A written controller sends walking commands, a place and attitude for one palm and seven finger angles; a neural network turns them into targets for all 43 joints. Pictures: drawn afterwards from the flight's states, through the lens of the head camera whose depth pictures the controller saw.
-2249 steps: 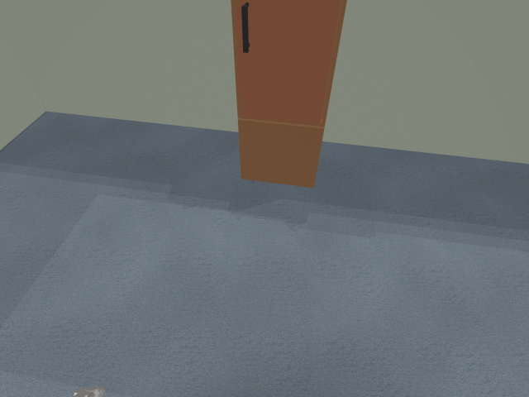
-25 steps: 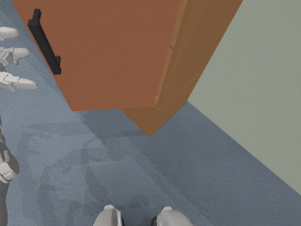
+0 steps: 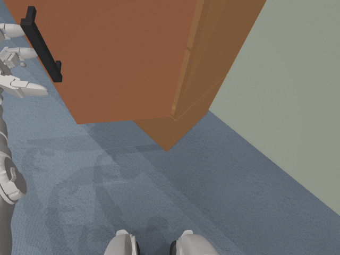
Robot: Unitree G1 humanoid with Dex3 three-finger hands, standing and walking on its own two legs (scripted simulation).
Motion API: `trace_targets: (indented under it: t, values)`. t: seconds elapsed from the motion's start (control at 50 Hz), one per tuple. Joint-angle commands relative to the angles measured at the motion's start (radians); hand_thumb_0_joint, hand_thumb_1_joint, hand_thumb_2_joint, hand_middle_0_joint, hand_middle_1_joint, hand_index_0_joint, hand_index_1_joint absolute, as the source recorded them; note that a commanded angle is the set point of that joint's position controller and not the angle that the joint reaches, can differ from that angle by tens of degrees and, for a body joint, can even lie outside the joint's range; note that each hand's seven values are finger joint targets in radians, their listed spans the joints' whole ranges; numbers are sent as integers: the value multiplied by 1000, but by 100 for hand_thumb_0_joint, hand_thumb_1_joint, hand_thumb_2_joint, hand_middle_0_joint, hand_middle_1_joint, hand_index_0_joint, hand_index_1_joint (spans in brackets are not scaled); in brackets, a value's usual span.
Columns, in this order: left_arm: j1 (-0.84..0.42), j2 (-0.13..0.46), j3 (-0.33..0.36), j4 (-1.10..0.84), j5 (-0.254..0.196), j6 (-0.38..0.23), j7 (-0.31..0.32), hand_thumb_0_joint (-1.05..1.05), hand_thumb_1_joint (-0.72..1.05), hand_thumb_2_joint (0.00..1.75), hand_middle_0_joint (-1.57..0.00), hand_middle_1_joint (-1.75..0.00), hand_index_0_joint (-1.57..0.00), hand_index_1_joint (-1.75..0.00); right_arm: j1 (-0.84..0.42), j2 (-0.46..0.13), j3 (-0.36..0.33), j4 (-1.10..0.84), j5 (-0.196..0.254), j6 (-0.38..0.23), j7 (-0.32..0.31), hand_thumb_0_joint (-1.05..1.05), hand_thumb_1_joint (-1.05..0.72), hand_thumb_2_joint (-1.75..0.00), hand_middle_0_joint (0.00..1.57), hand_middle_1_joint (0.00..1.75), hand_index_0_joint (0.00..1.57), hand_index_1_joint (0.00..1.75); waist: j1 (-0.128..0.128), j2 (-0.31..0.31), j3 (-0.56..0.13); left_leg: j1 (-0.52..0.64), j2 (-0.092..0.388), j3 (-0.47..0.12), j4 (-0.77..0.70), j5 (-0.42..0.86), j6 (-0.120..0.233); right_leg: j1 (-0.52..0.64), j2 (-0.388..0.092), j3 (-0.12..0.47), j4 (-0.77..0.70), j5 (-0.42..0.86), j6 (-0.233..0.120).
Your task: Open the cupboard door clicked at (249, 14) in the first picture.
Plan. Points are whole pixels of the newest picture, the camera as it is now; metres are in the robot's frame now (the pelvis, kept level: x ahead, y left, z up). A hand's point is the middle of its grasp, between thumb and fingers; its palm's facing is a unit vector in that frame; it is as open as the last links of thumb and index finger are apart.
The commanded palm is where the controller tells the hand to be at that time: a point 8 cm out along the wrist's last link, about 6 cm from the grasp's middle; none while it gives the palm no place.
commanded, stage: slide the fingers in behind the handle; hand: left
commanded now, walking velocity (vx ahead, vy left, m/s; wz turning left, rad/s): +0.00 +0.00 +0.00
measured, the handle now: (45, 48) +0.56 +0.23 +0.10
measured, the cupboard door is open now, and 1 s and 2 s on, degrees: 52 52 52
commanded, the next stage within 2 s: close the thumb around the handle in 1.38 s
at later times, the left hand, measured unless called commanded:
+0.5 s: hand (38, 67) +0.50 +0.24 +0.10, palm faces +0.06 -1.00 +0.00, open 14.0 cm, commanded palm +0.47 +0.28 +0.10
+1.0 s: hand (56, 67) +0.50 +0.20 +0.10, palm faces +0.07 -1.00 +0.00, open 14.0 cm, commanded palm +0.48 +0.25 +0.10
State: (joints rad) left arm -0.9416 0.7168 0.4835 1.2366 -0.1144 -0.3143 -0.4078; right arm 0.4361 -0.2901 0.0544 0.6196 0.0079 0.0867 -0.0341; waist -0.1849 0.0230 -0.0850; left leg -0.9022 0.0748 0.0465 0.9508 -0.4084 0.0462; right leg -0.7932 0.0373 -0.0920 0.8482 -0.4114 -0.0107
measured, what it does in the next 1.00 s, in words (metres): stands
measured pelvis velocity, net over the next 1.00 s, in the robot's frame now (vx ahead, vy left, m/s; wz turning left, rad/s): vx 0.00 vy -0.01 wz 0.01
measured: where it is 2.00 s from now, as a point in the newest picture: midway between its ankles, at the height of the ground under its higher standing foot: outside the picture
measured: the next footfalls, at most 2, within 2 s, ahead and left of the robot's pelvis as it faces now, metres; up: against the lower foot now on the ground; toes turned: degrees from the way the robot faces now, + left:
none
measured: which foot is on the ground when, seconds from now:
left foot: down 0.00-1.00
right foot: down 0.00-1.00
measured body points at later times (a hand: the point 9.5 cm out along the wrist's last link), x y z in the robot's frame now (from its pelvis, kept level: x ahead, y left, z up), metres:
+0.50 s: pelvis +0.00 +0.00 +0.00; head +0.11 +0.03 +0.44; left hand +0.49 +0.29 +0.10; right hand +0.01 -0.27 -0.10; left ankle +0.02 +0.09 -0.69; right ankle -0.01 -0.12 -0.68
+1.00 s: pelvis +0.00 -0.01 +0.00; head +0.11 +0.01 +0.44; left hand +0.49 +0.26 +0.10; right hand +0.00 -0.28 -0.11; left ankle +0.02 +0.09 -0.69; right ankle -0.01 -0.12 -0.68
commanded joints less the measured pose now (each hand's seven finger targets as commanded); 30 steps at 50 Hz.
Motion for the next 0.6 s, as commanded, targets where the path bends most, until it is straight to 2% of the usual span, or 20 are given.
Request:
trace_targets:
  t: [0.0, 0.02, 0.04, 0.08, 0.12, 0.14, 0.16, 0.18, 0.2, 0.26, 0.3, 0.32, 0.36, 0.4, 0.44, 0.46, 0.5, 0.52, 0.56, 0.58]
  values:
    - [-370, 326, 63, -213, -13, -60, 21, 0, -50, 30, -30, -120, -30, -120, 162, -202, -73, -55, -4, -14, -15, 0, -90, -90, 20, 30, 20, 30, 24, 140, -436, 455, -28, -111, -92, 411, -6, 86, 38, 45, -82, 309, -5]
    - [-398, 307, 46, -229, -13, -64, 24, 0, -50, 30, -30, -120, -30, -120, 160, -198, -73, -54, -3, -15, -13, 0, -90, -90, 20, 30, 20, 30, 12, 156, -453, 465, -28, -105, -92, 405, -6, 81, 37, 51, -84, 312, 0]
    - [-396, 314, 53, -245, -9, -73, 28, 0, -50, 30, -30, -120, -30, -120, 161, -197, -75, -52, -4, -15, -12, 0, -90, -90, 20, 30, 20, 30, 21, 163, -464, 473, -27, -108, -89, 413, -9, 85, 37, 50, -81, 315, -2]
    - [-392, 259, 18, -245, -12, -79, 31, 0, -50, 30, -30, -120, -30, -120, 160, -193, -77, -48, -5, -16, -8, 0, -90, -90, 20, 30, 20, 30, 13, 174, -444, 493, -25, -111, -91, 417, -12, 59, 38, 45, -83, 305, -4]
    - [-387, 289, 51, -264, -18, -89, 34, 0, -50, 30, -30, -120, -30, -120, 166, -197, -82, -43, -6, -16, -9, 0, -90, -90, 20, 30, 20, 30, 23, 175, -489, 520, -24, -115, -87, 468, -14, 81, 39, 46, -76, 341, -5]
    - [-375, 247, 21, -259, -20, -86, 30, 0, -50, 30, -30, -120, -30, -120, 159, -190, -80, -46, -4, -16, -7, 0, -90, -90, 20, 30, 20, 30, 21, 196, -484, 527, -26, -109, -86, 463, -16, 71, 38, 47, -78, 337, -5]
    - [-372, 221, 9, -252, -25, -82, 30, 0, -50, 30, -30, -120, -30, -120, 159, -188, -81, -43, -4, -17, -4, 0, -90, -90, 20, 30, 20, 30, 15, 173, -460, 526, -24, -113, -90, 455, -15, 60, 39, 40, -82, 328, -4]
    - [-344, 224, 13, -229, -23, -75, 31, 0, -50, 30, -30, -120, -30, -120, 156, -191, -81, -44, -3, -15, -4, 0, -90, -90, 20, 30, 20, 30, 20, 145, -441, 501, -25, -109, -93, 434, -12, 69, 39, 40, -85, 319, -4]
    - [-368, 205, -3, -234, -27, -75, 33, 0, -50, 30, -30, -120, -30, -120, 155, -190, -79, -43, -4, -15, -6, 0, -90, -90, 20, 30, 20, 30, 8, 154, -425, 498, -26, -109, -92, 435, -10, 60, 38, 43, -86, 321, -5]
    - [-377, 193, -9, -264, -22, -78, 48, 0, -50, 30, -30, -120, -30, -120, 149, -187, -83, -43, -4, -18, -3, 0, -90, -90, 20, 30, 20, 30, 18, 175, -445, 526, -25, -117, -99, 437, -16, 53, 36, 39, -84, 309, -7]
    - [-407, 152, -29, -285, -31, -88, 61, 0, -50, 30, -30, -120, -30, -120, 148, -182, -82, -40, -6, -23, 0, 0, -90, -90, 20, 30, 20, 30, 7, 172, -434, 538, -26, -119, -96, 443, -14, 43, 37, 37, -83, 307, -8]
    - [-388, 181, -2, -264, -29, -87, 68, 0, -50, 30, -30, -120, -30, -120, 150, -187, -84, -37, -6, -22, 0, 0, -90, -90, 20, 30, 20, 30, 16, 146, -452, 529, -25, -120, -96, 439, -15, 57, 37, 40, -82, 310, -6]
    - [-410, 158, -26, -244, -23, -85, 75, 0, -50, 30, -30, -120, -30, -120, 140, -183, -82, -34, -4, -25, 0, 0, -90, -90, 20, 30, 20, 30, 1, 138, -416, 499, -28, -113, -96, 398, -12, 52, 34, 44, -88, 297, -3]
    - [-423, 157, -31, -259, -17, -93, 85, 0, -50, 30, -30, -120, -30, -120, 140, -184, -80, -36, -5, -27, -1, 0, -90, -90, 20, 30, 20, 30, 4, 147, -420, 501, -30, -118, -97, 397, -12, 51, 33, 43, -82, 290, -7]
    - [-418, 163, -21, -270, -11, -99, 95, 0, -50, 30, -30, -120, -30, -120, 138, -182, -84, -35, -6, -30, 2, 0, -90, -90, 20, 30, 20, 30, 13, 174, -455, 525, -30, -118, -94, 419, -16, 57, 32, 46, -78, 306, -7]
    - [-409, 142, -33, -282, -13, -102, 97, 0, -50, 30, -30, -120, -30, -120, 139, -180, -84, -36, -7, -31, 4, 0, -90, -90, 20, 30, 20, 30, 14, 162, -472, 543, -28, -121, -93, 440, -18, 59, 32, 43, -76, 316, -7]
    - [-385, 133, -24, -268, -23, -102, 99, 0, -50, 30, -30, -120, -30, -120, 138, -177, -84, -38, -7, -31, 6, 0, -90, -90, 20, 30, 20, 30, 15, 133, -456, 521, -30, -111, -88, 447, -13, 80, 34, 45, -77, 337, -6]
    - [-383, 159, -10, -263, -19, -100, 102, 0, -50, 30, -30, -120, -30, -120, 133, -180, -83, -39, -5, -29, 7, 0, -90, -90, 20, 30, 20, 30, 23, 135, -456, 505, -31, -110, -92, 436, -14, 90, 33, 46, -74, 338, -4]
    - [-398, 119, -46, -265, -14, -93, 103, 0, -50, 30, -30, -120, -30, -120, 126, -174, -82, -42, -3, -29, 8, 0, -90, -90, 20, 30, 20, 30, 14, 147, -439, 491, -34, -103, -94, 406, -12, 85, 31, 50, -79, 326, -3]
    - [-381, 126, -37, -249, -12, -89, 107, 0, -50, 30, -30, -120, -30, -120, 125, -176, -83, -43, -2, -29, 8, 0, -90, -90, 20, 30, 20, 30, 16, 126, -419, 476, -34, -105, -97, 385, -11, 83, 31, 48, -84, 310, -4]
